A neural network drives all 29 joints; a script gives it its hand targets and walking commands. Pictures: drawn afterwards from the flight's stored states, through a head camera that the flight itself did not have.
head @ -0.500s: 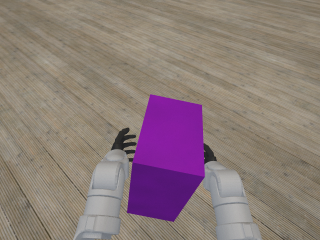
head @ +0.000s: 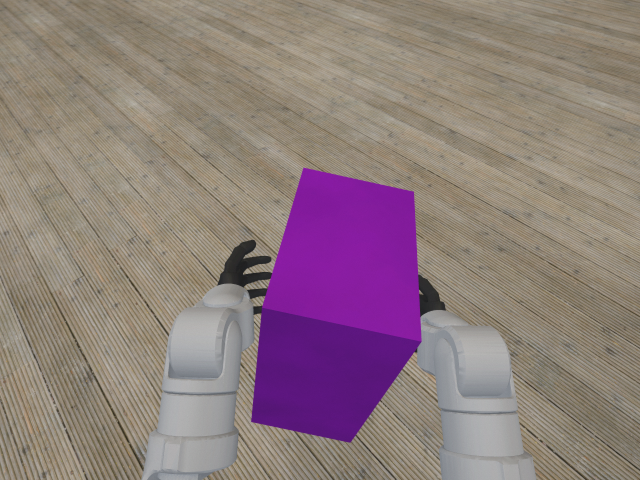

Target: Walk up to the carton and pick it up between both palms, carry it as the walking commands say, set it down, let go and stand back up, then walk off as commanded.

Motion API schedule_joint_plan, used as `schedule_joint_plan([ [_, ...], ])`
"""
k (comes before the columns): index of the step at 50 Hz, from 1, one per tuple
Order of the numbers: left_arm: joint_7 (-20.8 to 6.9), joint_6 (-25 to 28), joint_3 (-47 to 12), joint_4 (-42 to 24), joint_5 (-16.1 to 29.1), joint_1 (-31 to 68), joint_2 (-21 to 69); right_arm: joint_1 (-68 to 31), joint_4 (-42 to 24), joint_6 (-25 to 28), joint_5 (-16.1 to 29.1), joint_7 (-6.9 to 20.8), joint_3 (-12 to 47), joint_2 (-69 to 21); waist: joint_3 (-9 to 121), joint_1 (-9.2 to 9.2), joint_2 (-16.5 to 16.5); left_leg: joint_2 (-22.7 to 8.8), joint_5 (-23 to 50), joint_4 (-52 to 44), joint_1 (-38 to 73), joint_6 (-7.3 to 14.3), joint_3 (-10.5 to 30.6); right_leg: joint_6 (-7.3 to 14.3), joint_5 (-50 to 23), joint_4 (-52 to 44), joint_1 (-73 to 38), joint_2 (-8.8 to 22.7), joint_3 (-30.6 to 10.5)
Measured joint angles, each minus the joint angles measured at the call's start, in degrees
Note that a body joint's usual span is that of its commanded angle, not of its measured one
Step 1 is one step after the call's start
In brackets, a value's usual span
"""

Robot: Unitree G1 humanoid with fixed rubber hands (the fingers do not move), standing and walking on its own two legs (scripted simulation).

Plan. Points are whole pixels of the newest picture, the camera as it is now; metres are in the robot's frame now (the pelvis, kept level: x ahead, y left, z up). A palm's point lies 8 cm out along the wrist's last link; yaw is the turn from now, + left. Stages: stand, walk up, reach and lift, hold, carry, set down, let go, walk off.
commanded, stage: carry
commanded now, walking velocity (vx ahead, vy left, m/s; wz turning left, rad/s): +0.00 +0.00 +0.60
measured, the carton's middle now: (328, 312) +0.33 +0.01 +0.01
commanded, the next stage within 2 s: none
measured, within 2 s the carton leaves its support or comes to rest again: neither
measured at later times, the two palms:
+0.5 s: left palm (170, 378) +0.20 +0.17 +0.09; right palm (390, 347) +0.25 -0.06 +0.06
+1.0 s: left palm out of the picture +0.02 +0.22 +0.09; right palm (316, 459) +0.14 +0.02 +0.06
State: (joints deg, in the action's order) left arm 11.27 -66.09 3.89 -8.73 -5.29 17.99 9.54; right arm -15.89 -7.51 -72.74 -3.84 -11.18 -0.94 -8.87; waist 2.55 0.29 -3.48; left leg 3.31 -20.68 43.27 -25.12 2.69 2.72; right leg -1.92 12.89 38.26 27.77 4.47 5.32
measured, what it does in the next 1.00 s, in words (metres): walks backwards, turning left: right foot, then left foot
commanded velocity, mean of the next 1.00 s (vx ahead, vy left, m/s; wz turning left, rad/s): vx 0.00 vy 0.00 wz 0.60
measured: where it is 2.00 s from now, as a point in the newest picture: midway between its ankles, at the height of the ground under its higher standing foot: outside the picture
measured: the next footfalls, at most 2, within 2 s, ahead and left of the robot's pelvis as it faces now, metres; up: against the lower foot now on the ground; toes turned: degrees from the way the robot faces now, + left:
right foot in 0.46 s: +0.01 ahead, -0.14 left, +0.00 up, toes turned +14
left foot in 0.76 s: -0.12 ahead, +0.08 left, +0.00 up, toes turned +29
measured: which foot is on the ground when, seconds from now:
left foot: down 0.00-0.46, up 0.48-0.74, down 0.76-1.00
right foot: down 0.00-0.16, up 0.18-0.44, down 0.46-0.78, up 0.80-1.00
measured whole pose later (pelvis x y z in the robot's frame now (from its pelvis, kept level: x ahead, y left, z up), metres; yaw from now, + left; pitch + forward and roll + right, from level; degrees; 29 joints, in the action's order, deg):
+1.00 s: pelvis -0.16 -0.07 +0.01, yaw +34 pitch +5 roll -1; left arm 11.2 -66.6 6.0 -13.1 -4.7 19.4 10.0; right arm -17.8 -10.3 -73.0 -4.2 -11.5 -0.3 -9.4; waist -1.7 2.3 -1.7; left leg 2.5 -9.7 33.6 -28.7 1.6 4.0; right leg -4.5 27.1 55.8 32.9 2.4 2.5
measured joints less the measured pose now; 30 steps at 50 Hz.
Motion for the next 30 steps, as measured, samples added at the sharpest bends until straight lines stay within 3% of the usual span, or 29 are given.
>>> schedule_joint_plan([
  [5, -0.4, -0.6, 0.1, 0.0, -1.1, 3.0, 1.0, -0.6, -2.8, -0.9, 0.1, -0.1, -1.6, 0.0, -1.6, -1.13, 0.9, -1.8, -6.2, 4.1, -3.6, -1.1, -1.5, 0.7, 0.3, 1.9, 1.3, 2.2, 3.3],
  [7, -0.6, -0.7, 0.4, 0.1, -1.5, 3.6, 1.2, -0.8, -3.0, -0.8, 0.1, -0.1, -2.1, -0.3, -2.4, -1.55, 2.6, -1.8, -3.3, 3.1, -3.7, -1.2, -2.9, 0.5, 0.5, 2.9, 1.6, 3.9, 3.8],
  [9, -0.8, -1.0, 0.7, 0.0, -1.8, 3.3, 1.1, -0.8, -2.2, -0.7, 0.1, 0.0, -1.6, -0.3, -2.6, -1.69, 4.1, -1.0, 4.3, 0.9, -3.2, -0.5, -3.5, -0.3, 1.9, 5.0, 2.3, 5.2, 3.5],
  [12, -0.9, -1.5, 0.6, -0.7, -1.5, 1.4, 0.4, 0.0, -1.0, -0.5, 0.3, 0.0, 0.1, 0.0, -2.2, -1.92, 2.6, -1.0, 3.9, 1.1, -4.4, 0.1, -1.4, -1.9, 13.1, 14.7, 5.2, 1.8, -0.2],
  [16, -0.5, -2.6, 1.4, -2.2, -0.8, 1.6, 0.5, -0.2, -1.6, -1.2, 0.5, -0.1, 0.8, -0.1, -2.8, -0.12, 2.0, -0.6, 7.8, -3.9, -5.3, -0.8, 1.0, -1.9, 14.0, 21.8, 7.3, -1.8, -3.3],
  [19, -0.2, -1.9, 1.9, -4.1, -0.2, 2.3, 0.7, -1.6, -3.2, -0.9, 0.0, -0.2, 0.1, -0.5, -3.3, 1.12, 1.7, -0.2, 11.1, -7.2, -6.7, -1.4, 2.8, -2.1, 13.7, 17.9, 6.0, -3.7, -3.8],
  [22, -0.1, -0.3, 1.8, -5.6, 0.1, 3.0, 1.0, -2.9, -5.6, -0.7, -0.8, -0.2, -0.7, -0.9, -3.6, 1.67, 0.7, 0.4, 13.7, -9.2, -8.1, -2.5, 5.3, -1.7, 10.7, 5.2, 0.3, -5.3, -3.7],
  [24, -0.5, 1.0, 1.9, -5.5, 0.0, 3.4, 1.2, -3.9, -6.1, -0.5, -1.6, -0.2, -1.3, -1.2, -3.7, 2.68, -0.1, 0.6, 13.7, -8.5, -9.1, -3.3, 5.8, 1.0, 4.7, -2.0, -2.6, -5.7, -3.3],
  [25, -0.6, 1.5, 1.7, -5.2, -0.1, 3.2, 1.1, -4.0, -6.0, -0.4, -1.8, -0.1, -1.4, -1.2, -3.9, 2.81, -0.9, 0.1, 9.9, -6.6, -9.5, -3.4, 5.2, 2.2, 3.9, -1.8, -2.5, -6.0, -3.0],
  [27, -0.8, 1.7, 0.6, -4.2, 0.0, 2.3, 0.8, -2.4, -6.0, -0.4, -1.9, 0.0, -0.9, -0.7, -3.7, 1.51, -0.8, 0.0, -0.6, 1.2, -10.9, -3.9, 1.5, 3.3, 4.5, -1.2, -2.9, -4.4, -1.7],
  [30, -0.9, 0.4, -0.7, -2.6, -0.2, 1.6, 0.5, 0.4, -6.2, -1.2, -1.4, 0.0, 0.0, 0.1, -3.1, -0.64, -0.2, -1.2, -4.1, 9.4, -10.3, -4.3, -2.8, 3.1, 4.9, -1.9, -4.8, -1.6, 1.0],
])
